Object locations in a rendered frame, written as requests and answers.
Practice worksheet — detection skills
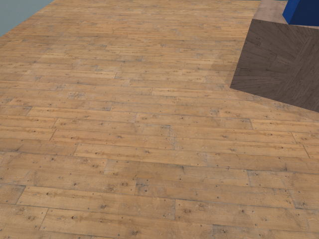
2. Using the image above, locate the carton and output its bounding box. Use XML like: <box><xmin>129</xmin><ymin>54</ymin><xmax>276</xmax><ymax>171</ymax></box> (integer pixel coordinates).
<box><xmin>282</xmin><ymin>0</ymin><xmax>319</xmax><ymax>26</ymax></box>

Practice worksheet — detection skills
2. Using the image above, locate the pedestal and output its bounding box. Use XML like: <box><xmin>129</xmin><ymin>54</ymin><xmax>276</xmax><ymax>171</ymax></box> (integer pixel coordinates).
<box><xmin>230</xmin><ymin>0</ymin><xmax>319</xmax><ymax>113</ymax></box>

